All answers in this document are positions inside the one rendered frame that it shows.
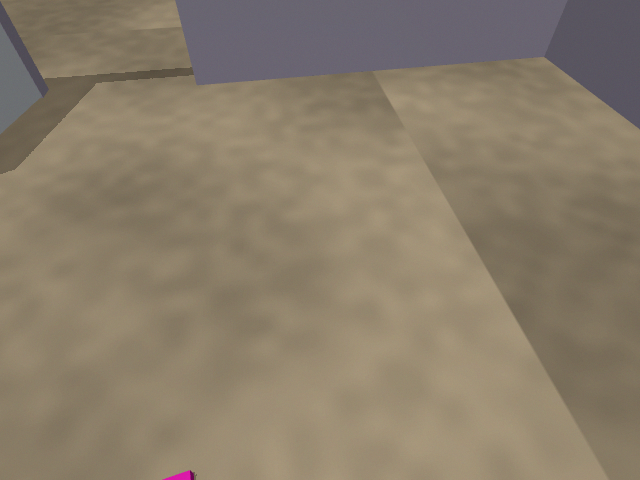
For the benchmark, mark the small box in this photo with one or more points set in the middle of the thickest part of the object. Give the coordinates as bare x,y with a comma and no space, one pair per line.
188,475

